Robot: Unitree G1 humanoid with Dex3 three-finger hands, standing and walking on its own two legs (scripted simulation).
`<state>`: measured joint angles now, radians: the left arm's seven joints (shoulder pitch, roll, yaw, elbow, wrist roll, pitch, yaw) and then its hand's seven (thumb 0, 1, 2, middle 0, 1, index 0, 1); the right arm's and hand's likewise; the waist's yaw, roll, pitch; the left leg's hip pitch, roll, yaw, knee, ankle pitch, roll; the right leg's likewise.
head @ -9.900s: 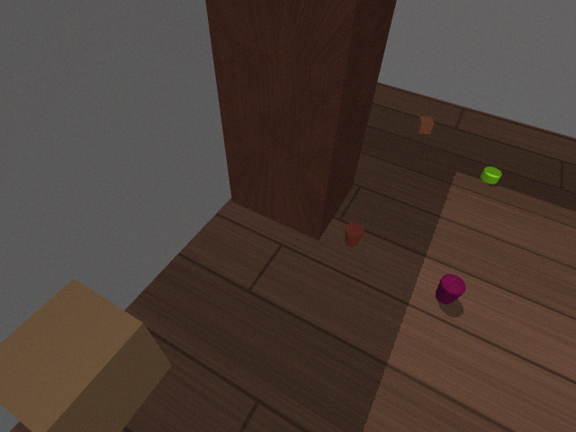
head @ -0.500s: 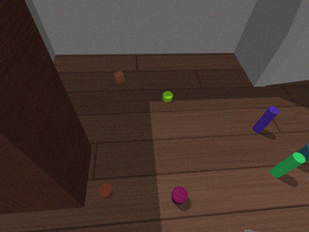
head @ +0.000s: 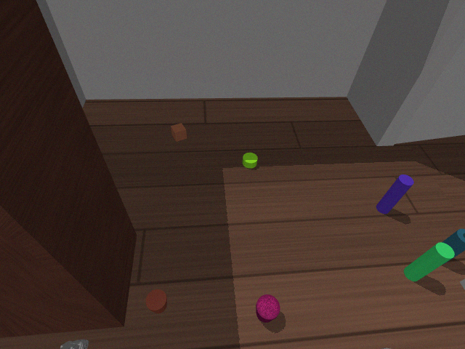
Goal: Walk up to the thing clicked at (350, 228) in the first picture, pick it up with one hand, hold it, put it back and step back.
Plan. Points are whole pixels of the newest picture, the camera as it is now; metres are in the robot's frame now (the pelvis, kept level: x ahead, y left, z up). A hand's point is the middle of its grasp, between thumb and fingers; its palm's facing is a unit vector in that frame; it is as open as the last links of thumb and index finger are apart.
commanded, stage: walk up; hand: left
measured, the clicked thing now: (157, 303) +0.41 +0.27 -0.73
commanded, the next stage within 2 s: stand in 0.58 s
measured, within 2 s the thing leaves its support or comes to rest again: neither
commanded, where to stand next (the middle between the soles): +0.03 -0.03 m, yaw -1 degrees
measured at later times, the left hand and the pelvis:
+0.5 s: hand out of the picture +0.06 +0.25 -0.16, palm faces +0.01 -0.95 -0.32, open 7.4 cm; pelvis +0.00 +0.00 +0.00, yaw +0 degrees
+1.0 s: hand out of the picture +0.09 +0.26 -0.15, palm faces -0.02 -0.94 -0.34, open 7.4 cm; pelvis +0.02 +0.01 +0.00, yaw +0 degrees
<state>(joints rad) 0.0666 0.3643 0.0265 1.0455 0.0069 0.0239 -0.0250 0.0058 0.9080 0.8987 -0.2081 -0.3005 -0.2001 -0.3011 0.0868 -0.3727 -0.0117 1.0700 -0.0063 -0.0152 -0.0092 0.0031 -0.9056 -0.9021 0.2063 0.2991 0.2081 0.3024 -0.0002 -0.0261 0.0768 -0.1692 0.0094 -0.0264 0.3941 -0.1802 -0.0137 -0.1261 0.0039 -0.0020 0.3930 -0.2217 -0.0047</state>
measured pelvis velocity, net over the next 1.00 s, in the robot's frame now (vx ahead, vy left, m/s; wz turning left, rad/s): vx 0.02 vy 0.01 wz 0.00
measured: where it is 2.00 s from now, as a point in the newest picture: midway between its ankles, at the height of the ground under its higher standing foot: outside the picture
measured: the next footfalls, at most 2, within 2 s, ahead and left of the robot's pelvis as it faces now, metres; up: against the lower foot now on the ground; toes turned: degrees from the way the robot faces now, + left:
none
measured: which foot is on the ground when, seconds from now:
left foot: down 0.00-1.00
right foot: down 0.00-1.00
